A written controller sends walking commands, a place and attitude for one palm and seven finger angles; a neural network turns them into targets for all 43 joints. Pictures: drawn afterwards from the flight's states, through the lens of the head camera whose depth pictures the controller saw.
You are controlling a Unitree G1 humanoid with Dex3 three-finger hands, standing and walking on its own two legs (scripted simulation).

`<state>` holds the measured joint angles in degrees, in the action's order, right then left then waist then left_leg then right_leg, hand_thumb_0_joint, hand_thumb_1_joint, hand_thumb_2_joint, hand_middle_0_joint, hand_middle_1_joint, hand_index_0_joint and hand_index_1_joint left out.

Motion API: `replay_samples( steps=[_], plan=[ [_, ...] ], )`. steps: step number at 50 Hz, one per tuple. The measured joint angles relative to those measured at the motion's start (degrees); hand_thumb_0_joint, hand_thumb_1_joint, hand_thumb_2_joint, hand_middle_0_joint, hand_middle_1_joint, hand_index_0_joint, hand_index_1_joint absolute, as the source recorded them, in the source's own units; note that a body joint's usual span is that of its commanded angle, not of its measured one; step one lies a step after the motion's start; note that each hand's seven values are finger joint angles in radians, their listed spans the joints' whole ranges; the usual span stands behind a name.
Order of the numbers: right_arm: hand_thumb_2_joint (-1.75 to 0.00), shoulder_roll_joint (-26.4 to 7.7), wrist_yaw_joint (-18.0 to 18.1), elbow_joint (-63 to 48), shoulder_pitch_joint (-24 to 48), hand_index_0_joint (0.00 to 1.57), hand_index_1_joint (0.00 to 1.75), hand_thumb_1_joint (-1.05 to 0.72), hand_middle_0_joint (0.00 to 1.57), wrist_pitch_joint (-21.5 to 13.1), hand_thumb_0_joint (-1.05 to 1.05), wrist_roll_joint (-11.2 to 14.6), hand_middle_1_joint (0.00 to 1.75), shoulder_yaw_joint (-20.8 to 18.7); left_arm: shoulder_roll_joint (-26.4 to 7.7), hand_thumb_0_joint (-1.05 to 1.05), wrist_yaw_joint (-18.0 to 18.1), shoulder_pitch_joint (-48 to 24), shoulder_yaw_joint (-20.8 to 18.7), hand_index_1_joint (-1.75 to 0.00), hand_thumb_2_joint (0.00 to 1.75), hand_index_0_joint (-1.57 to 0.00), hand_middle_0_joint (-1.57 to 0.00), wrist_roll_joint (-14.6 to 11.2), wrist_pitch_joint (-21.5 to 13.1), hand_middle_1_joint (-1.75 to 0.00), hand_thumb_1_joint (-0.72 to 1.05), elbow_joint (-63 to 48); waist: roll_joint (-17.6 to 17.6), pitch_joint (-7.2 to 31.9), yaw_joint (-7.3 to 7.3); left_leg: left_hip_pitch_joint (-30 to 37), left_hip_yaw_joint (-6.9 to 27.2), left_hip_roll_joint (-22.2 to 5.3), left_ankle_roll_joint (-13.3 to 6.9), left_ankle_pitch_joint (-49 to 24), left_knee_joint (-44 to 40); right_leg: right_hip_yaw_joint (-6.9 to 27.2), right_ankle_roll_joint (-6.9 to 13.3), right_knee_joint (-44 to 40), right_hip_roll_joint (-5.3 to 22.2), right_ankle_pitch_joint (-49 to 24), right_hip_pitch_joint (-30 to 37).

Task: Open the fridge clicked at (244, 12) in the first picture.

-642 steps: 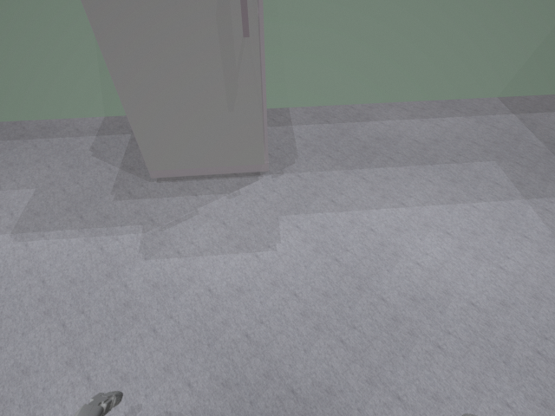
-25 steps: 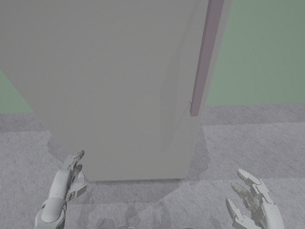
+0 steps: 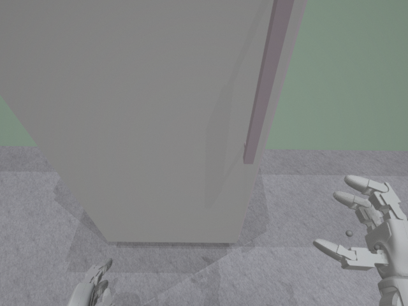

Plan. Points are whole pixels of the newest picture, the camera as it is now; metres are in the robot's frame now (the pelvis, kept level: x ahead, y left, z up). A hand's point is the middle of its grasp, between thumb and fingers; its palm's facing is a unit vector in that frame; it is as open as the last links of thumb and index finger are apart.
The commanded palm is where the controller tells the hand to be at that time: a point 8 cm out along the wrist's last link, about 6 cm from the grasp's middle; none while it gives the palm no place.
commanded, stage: raise the hand to about handle height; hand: right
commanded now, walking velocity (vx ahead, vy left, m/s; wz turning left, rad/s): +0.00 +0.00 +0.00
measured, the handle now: (261, 86) +0.47 -0.08 +0.21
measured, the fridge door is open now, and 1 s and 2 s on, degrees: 0 0 0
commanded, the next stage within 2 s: move the hooked fingers beside the handle in 1.12 s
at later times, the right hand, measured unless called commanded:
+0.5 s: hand (386, 197) +0.26 -0.25 +0.16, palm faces +0.06 +0.99 -0.09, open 13.9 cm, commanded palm +0.23 -0.30 +0.18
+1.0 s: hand (391, 174) +0.28 -0.25 +0.19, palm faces +0.10 +0.99 -0.08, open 14.0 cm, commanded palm +0.25 -0.29 +0.19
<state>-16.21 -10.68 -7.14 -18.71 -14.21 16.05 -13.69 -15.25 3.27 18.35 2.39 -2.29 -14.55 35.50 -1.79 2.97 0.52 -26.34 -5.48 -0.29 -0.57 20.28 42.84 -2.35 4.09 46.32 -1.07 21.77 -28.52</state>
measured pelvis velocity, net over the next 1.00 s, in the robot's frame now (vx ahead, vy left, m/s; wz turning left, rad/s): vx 0.01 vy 0.03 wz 0.00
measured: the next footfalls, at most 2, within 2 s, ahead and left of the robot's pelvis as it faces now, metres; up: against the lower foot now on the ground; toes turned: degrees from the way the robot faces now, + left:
none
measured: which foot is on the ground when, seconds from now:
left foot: down 0.00-1.00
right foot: down 0.00-1.00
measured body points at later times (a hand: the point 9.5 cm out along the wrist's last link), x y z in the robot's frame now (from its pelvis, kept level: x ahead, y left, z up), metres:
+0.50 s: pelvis +0.01 +0.01 +0.02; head -0.01 +0.02 +0.47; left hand +0.21 +0.23 -0.04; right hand +0.25 -0.31 +0.17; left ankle +0.02 +0.12 -0.71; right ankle +0.02 -0.07 -0.71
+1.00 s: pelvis +0.01 +0.03 +0.03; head -0.01 +0.03 +0.48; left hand +0.19 +0.26 -0.04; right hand +0.27 -0.31 +0.20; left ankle +0.02 +0.12 -0.71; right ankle +0.02 -0.07 -0.71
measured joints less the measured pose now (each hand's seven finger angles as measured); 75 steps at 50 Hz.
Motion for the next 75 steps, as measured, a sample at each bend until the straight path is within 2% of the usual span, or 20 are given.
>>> replay_samples(
  steps=[2, 6, 10, 15, 19, 23, 30, 33, 36, 40, 46, 51, 57, 65, 75],
  plan=[
    [-0.48, -0.34, -2.56, 1.64, 1.96, 0.27, 0.94, 0.09, 0.27, 1.20, 0.00, 0.06, 0.94, 0.76, -1.02, 0.01, 0.58, -0.89, -0.36, -0.30, 0.90, -0.20, -0.20, -0.50, -0.54, -0.30, 0.90, 0.65, -0.26, -0.30, 0.34, 0.89, -0.23, -0.15, 0.16, -0.17, -0.60, 0.24, 0.13, -0.43, -0.20, -0.16, 0.71],
    [-0.44, -2.23, -6.00, 4.48, 4.68, 0.27, 1.00, 0.18, 0.28, 6.20, -0.01, 0.00, 1.00, 1.22, -1.23, 0.01, 1.90, -3.09, -0.55, -0.30, 0.90, -0.20, -0.20, -1.02, -1.47, -0.30, 0.90, 0.54, -0.15, -0.43, 0.31, 3.47, 0.06, -0.20, 0.23, -0.96, -2.80, 0.01, 0.15, -2.89, -0.38, -0.99, 3.51],
    [-0.40, -4.10, -5.93, 4.96, 6.95, 0.29, 1.06, 0.28, 0.29, 8.34, -0.01, 1.37, 1.06, -1.67, -0.07, 0.01, 2.43, -4.60, 0.04, -0.30, 0.90, -0.20, -0.20, -1.01, -2.36, -0.30, 0.91, -0.59, 0.39, -0.56, 0.50, 6.73, 0.37, -0.02, 0.01, -1.86, -5.50, -0.20, -0.20, -5.95, -0.36, -1.99, 7.05],
    [-0.35, -5.20, -6.94, 7.21, 12.53, 0.29, 1.13, 0.39, 0.30, 9.57, -0.01, 3.17, 1.13, -6.45, 0.72, 0.01, 2.24, -5.67, 1.37, -0.30, 0.90, -0.20, -0.20, -1.12, -2.63, -0.30, 0.90, -0.88, 0.26, -0.73, 1.82, 9.93, -0.05, 0.16, -0.28, -2.83, -8.31, 0.30, -0.55, -8.63, -0.37, -3.07, 10.06],
    [-0.32, -6.53, -10.22, 10.71, 15.98, 0.30, 1.16, 0.44, 0.30, 14.07, -0.01, 3.02, 1.17, -7.38, 0.55, 0.01, 2.45, -6.32, 2.33, -0.30, 0.90, -0.20, -0.20, -1.53, -1.90, -0.30, 0.90, -0.88, -0.46, -1.29, 2.59, 11.20, -0.46, 0.13, -0.42, -3.49, -9.73, 0.73, -0.63, -10.09, -0.49, -3.93, 11.21],
    [-0.31, -7.67, -12.49, 11.93, 17.29, 0.30, 1.18, 0.47, 0.30, 17.60, -0.01, 2.44, 1.18, -7.55, 0.47, 0.01, 2.83, -6.64, 2.74, -0.30, 0.90, -0.20, -0.20, -1.57, -1.13, -0.30, 0.90, -0.75, -0.89, -2.26, 2.73, 12.16, -0.62, 0.24, -0.63, -4.13, -10.92, 0.91, -0.78, -11.36, -0.45, -4.69, 12.17],
    [-0.30, -10.00, -13.52, 13.67, 21.73, 0.30, 1.20, 0.49, 0.31, 15.80, -0.02, 3.80, 1.20, -11.76, 0.68, 0.01, 3.27, -5.79, 3.20, -0.30, 0.90, -0.20, -0.20, -1.65, -0.83, -0.30, 0.90, 1.07, -0.66, -2.48, 2.74, 14.77, -0.84, 0.84, -1.19, -5.01, -13.37, 1.22, -1.39, -13.56, -0.02, -5.51, 14.67],
    [-0.30, -11.86, -14.65, 17.81, 25.16, 0.30, 1.20, 0.50, 0.31, 17.38, -0.02, 3.91, 1.20, -13.16, 0.18, 0.01, 3.35, -5.61, 3.15, -0.30, 0.90, -0.20, -0.20, -2.08, -0.45, -0.30, 0.90, 1.49, -0.94, -2.39, 2.47, 14.91, -0.91, 0.94, -1.36, -5.24, -13.75, 1.31, -1.57, -14.01, 0.06, -5.81, 14.83],
    [-0.30, -13.07, -15.93, 20.92, 26.48, 0.30, 1.20, 0.50, 0.30, 19.88, -0.02, 3.57, 1.20, -12.78, -0.73, 0.01, 3.04, -5.53, 2.70, -0.30, 0.90, -0.20, -0.20, -2.53, 0.02, -0.30, 0.90, 1.06, -1.45, -2.42, 2.04, 14.07, -0.70, 0.95, -1.43, -5.32, -13.44, 1.08, -1.64, -14.01, 0.11, -6.00, 14.23],
    [-0.30, -11.77, -17.08, 19.72, 24.15, 0.30, 1.20, 0.50, 0.30, 21.23, -0.02, 3.52, 1.20, -11.52, -1.68, 0.01, 2.52, -5.44, 1.88, -0.30, 0.90, -0.20, -0.20, -2.48, 0.41, -0.30, 0.90, 0.41, -1.74, -2.32, 1.40, 12.85, -0.10, 1.05, -1.41, -5.13, -12.64, 0.48, -1.62, -13.60, 0.27, -5.82, 13.40],
    [-0.30, -8.78, -14.44, 14.74, 21.03, 0.30, 1.20, 0.50, 0.31, 17.83, -0.02, 3.64, 1.20, -12.39, -1.04, 0.01, 2.51, -4.83, 1.29, -0.30, 0.90, -0.20, -0.20, -2.00, -0.16, -0.30, 0.90, 0.53, -0.45, -2.27, 1.23, 13.74, 0.39, 1.51, -1.64, -4.83, -12.73, 0.05, -1.83, -13.69, 0.71, -5.29, 14.50],
    [-0.30, -9.67, -12.91, 15.88, 22.80, 0.30, 1.20, 0.50, 0.31, 17.83, -0.02, 2.81, 1.20, -13.21, -0.75, 0.01, 2.98, -4.79, 1.42, -0.30, 0.90, -0.20, -0.20, -2.22, -0.49, -0.30, 0.90, 0.48, -0.65, -2.54, 1.62, 14.66, 0.09, 1.44, -1.68, -5.00, -13.41, 0.37, -1.91, -14.31, 0.59, -5.55, 15.27],
    [-0.30, -10.73, -14.66, 17.93, 23.50, 0.30, 1.20, 0.50, 0.30, 20.28, -0.02, 2.77, 1.20, -11.86, -0.81, 0.01, 3.16, -5.67, 1.83, -0.30, 0.90, -0.20, -0.20, -2.41, -0.13, -0.30, 0.90, 0.33, -1.58, -2.73, 1.70, 13.82, -0.06, 1.08, -1.46, -5.10, -13.27, 0.51, -1.69, -14.45, 0.23, -5.89, 14.46],
    [-0.30, -9.25, -14.56, 16.01, 22.58, 0.30, 1.20, 0.50, 0.31, 18.11, -0.02, 3.48, 1.20, -11.98, -0.07, 0.01, 2.94, -5.53, 2.09, -0.30, 0.90, -0.20, -0.20, -2.21, -0.46, -0.30, 0.90, 0.56, -1.03, -2.34, 2.07, 14.36, -0.04, 1.10, -1.41, -4.75, -13.35, 0.53, -1.66, -14.38, 0.22, -5.44, 14.93],
    [-0.30, -7.58, -12.14, 17.38, 26.69, 0.30, 1.20, 0.50, 0.30, 19.61, -0.02, 1.27, 1.20, -7.56, -0.21, 0.01, 3.40, -6.17, 2.00, -0.30, 0.90, -0.20, -0.20, -2.27, -0.19, -0.30, 0.90, 0.67, -1.00, -3.27, 1.76, 13.91, -0.25, 0.52, -1.08, -4.83, -13.43, 0.74, -1.32, -14.85, -0.38, -5.83, 14.52]
  ],
)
